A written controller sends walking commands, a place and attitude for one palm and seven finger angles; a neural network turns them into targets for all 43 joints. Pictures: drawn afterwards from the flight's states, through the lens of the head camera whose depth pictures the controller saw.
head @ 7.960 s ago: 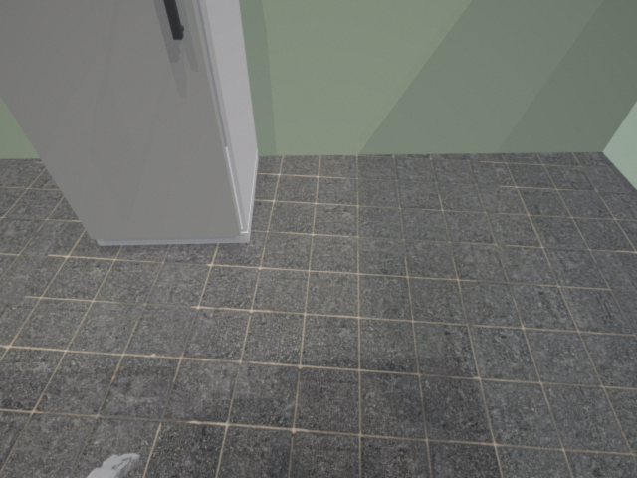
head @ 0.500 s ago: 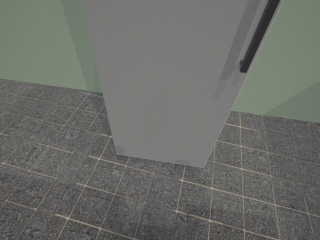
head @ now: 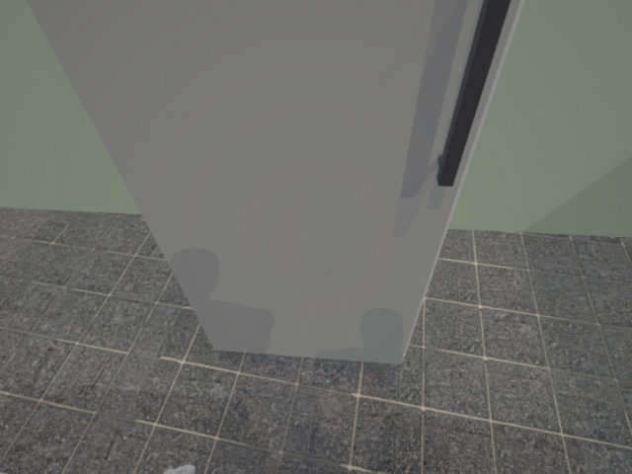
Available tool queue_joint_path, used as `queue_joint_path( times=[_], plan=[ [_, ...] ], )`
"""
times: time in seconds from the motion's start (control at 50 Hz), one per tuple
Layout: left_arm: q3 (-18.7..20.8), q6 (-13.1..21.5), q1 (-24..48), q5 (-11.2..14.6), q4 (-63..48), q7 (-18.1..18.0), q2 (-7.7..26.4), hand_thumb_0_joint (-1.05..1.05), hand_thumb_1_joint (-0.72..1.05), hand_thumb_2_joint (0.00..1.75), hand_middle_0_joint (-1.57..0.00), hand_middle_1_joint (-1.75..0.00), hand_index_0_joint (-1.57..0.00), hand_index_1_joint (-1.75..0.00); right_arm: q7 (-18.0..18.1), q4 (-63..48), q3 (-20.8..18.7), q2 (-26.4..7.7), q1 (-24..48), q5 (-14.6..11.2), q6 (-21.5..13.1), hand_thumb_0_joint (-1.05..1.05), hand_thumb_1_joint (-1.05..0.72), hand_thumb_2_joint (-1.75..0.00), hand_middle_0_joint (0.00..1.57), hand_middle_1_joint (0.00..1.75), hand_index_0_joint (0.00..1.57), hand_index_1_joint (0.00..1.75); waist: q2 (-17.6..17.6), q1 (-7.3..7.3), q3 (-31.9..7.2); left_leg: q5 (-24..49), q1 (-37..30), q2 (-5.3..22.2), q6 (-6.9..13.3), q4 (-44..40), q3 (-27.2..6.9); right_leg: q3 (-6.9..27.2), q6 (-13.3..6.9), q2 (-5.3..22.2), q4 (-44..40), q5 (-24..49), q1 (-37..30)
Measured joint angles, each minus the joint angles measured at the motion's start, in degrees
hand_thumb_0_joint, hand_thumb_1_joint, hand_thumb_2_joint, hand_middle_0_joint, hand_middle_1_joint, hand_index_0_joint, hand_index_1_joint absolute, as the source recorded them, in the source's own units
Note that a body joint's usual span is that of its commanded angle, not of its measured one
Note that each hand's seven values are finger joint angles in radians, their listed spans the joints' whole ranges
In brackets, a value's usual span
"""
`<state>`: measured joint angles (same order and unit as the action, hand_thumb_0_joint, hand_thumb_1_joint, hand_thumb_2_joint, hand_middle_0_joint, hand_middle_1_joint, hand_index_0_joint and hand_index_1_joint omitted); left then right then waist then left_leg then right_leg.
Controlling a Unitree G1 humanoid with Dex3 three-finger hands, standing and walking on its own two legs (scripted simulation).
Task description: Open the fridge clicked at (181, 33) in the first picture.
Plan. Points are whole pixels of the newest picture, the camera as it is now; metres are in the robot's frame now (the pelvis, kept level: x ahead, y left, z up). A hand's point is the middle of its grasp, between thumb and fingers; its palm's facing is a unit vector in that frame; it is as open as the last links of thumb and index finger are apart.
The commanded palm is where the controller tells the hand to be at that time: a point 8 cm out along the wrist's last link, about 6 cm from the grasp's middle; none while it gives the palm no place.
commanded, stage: come to a stop and stand still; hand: right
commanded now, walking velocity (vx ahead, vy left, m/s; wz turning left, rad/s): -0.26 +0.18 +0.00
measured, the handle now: (471, 69) +0.51 -0.18 +0.26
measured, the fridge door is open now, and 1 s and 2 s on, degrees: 0 0 0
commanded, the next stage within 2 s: look again from close up in 1.86 s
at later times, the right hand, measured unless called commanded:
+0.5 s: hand out of the picture +0.07 -0.13 -0.16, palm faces +0.00 +0.97 -0.24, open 7.3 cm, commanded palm none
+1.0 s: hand out of the picture -0.04 -0.11 -0.17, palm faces +0.04 +0.99 -0.16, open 7.4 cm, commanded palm none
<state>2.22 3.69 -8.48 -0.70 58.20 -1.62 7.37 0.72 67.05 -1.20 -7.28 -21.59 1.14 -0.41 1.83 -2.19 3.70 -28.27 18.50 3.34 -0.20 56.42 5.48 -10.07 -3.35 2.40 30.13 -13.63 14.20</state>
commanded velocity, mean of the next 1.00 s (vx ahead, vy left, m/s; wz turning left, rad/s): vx -0.03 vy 0.02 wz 0.00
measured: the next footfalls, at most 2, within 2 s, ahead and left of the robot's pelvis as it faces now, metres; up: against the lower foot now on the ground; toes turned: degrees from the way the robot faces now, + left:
left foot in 0.32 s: +0.07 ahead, +0.16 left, +0.00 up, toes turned +6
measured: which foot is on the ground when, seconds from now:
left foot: up 0.00-0.30, down 0.32-1.00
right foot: down 0.00-1.00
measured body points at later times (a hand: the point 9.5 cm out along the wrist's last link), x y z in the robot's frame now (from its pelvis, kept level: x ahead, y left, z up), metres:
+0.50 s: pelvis +0.00 +0.06 +0.00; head +0.01 +0.08 +0.45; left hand +0.00 +0.27 -0.17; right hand +0.07 -0.18 -0.14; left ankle +0.03 +0.15 -0.74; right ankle +0.01 -0.08 -0.73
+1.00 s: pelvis -0.02 +0.05 +0.01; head -0.01 +0.06 +0.46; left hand -0.06 +0.26 -0.16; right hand -0.04 -0.16 -0.16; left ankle +0.03 +0.15 -0.74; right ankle +0.00 -0.08 -0.74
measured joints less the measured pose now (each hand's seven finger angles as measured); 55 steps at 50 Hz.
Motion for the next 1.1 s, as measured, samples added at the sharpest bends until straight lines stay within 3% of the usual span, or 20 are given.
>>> queue_joint_path(
  times=[0.1, 0.22, 0.34, 0.42, 0.48, 0.54, 0.7, 1.1],
  plan=[
    [-0.39, -1.36, -0.91, -0.16, 1.50, -0.90, 1.16, -0.03, 0.96, 0.90, -0.20, -0.30, -0.20, -0.30, 0.82, -2.68, -0.35, -1.09, 4.76, -0.22, 0.94, 0.01, -0.91, -0.90, 0.20, 0.30, 0.19, 0.30, 0.27, 1.26, 0.16, 5.96, 2.99, 1.44, -1.92, -6.84, -1.81, -0.03, -0.35, -1.05, -4.33, 1.62, -2.80],
    [0.13, -3.99, -2.45, -0.62, 3.17, -0.79, 1.15, -0.01, 0.94, 0.90, -0.20, -0.30, -0.20, -0.30, 1.00, -6.00, -1.16, -2.75, 9.46, 0.17, 2.73, 0.01, -0.91, -0.90, 0.20, 0.30, 0.19, 0.30, -0.35, 2.25, 0.43, 5.63, 1.65, 0.93, -2.13, -11.80, -1.82, 0.39, 0.69, 0.08, -2.76, 0.65, -2.39],
    [0.89, -4.87, -4.17, -0.32, 3.70, -0.03, 1.31, 0.00, 0.92, 0.90, -0.20, -0.30, -0.20, -0.30, 1.12, -7.64, -1.21, -3.52, 10.91, 0.29, 1.54, 0.01, -0.91, -0.90, 0.20, 0.30, 0.19, 0.30, -1.93, 2.99, 0.55, 13.85, -4.22, -0.11, -0.77, -24.32, -1.24, 0.01, 3.12, 1.67, 1.87, -1.13, 0.36],
    [1.02, -6.13, -5.35, -0.01, 3.86, 0.35, 1.85, 0.00, 0.91, 0.90, -0.20, -0.30, -0.20, -0.30, 0.94, -7.11, -0.11, -2.23, 10.78, 0.21, 1.04, 0.01, -0.91, -0.90, 0.20, 0.30, 0.19, 0.30, -4.22, 4.38, -0.04, 12.83, -4.32, -1.24, 1.53, -24.68, 0.00, 3.51, 4.08, 1.40, 4.82, -8.41, 1.60],
    [0.53, -6.25, -6.26, -0.08, 4.54, 0.46, 1.51, 0.01, 0.91, 0.90, -0.20, -0.30, -0.20, -0.30, 1.11, -6.62, 0.15, -1.52, 10.72, -0.09, 0.96, 0.01, -0.91, -0.90, 0.20, 0.30, 0.20, 0.30, -4.37, 4.27, -0.81, 13.79, -4.52, -2.05, 2.23, -25.98, 0.32, 5.47, 4.24, 1.30, 5.27, -7.89, 0.70],
    [-0.03, -5.59, -7.33, -0.12, 5.66, 0.34, 0.96, 0.01, 0.91, 0.90, -0.20, -0.30, -0.20, -0.30, 1.28, -5.82, 0.10, -1.43, 10.93, -0.57, 0.89, 0.01, -0.92, -0.90, 0.20, 0.30, 0.20, 0.30, -4.39, 4.39, -1.47, 13.90, -4.38, -2.94, 2.42, -25.80, 1.19, 6.91, 4.66, 1.67, 1.07, -2.16, -1.80],
    [-1.14, -4.84, -8.94, -0.35, 7.65, 0.30, -0.96, 0.01, 0.90, 0.90, -0.20, -0.30, -0.20, -0.30, 1.14, -4.41, -0.07, -2.41, 10.05, -0.76, 1.14, 0.00, -0.94, -0.90, 0.20, 0.30, 0.20, 0.30, -2.06, 2.83, -1.41, 17.27, -6.43, -3.14, 2.58, -30.64, 0.69, 6.22, 5.51, 1.47, -4.32, 0.76, -4.39],
    [-1.28, -4.01, -10.94, -0.21, 7.51, 0.01, -1.41, 0.01, 0.90, 0.90, -0.20, -0.30, -0.20, -0.30, 0.89, -1.12, 0.64, 1.11, 3.21, -0.46, 0.89, 0.01, -0.91, -0.90, 0.20, 0.30, 0.20, 0.30, -1.57, 2.03, -1.49, 18.78, -5.06, -2.21, 1.47, -32.30, -0.19, 5.36, 4.23, 0.36, -5.73, 1.73, -3.10]
  ],
)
